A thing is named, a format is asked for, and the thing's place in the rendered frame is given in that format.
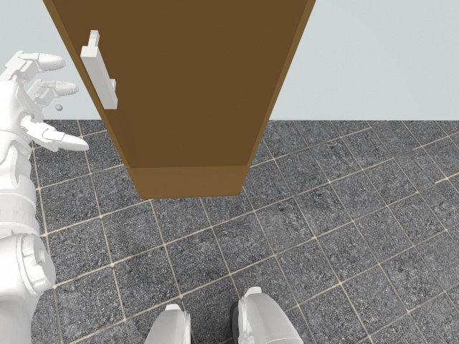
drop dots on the robot thigh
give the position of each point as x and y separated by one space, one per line
263 317
170 327

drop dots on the robot left upper arm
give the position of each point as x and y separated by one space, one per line
26 271

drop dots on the right robot thigh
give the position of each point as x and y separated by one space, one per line
263 317

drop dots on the left robot forearm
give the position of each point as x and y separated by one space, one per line
17 191

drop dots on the cupboard door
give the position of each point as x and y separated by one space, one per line
194 78

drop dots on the left robot hand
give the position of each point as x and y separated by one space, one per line
16 103

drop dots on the left robot thigh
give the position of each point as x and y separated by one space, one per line
170 327

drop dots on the handle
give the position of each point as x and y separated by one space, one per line
94 64

